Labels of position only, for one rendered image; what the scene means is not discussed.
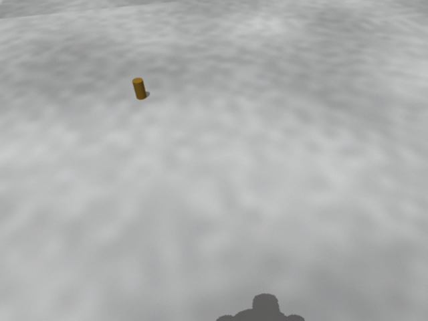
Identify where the can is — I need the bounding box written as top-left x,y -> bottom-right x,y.
132,78 -> 146,100

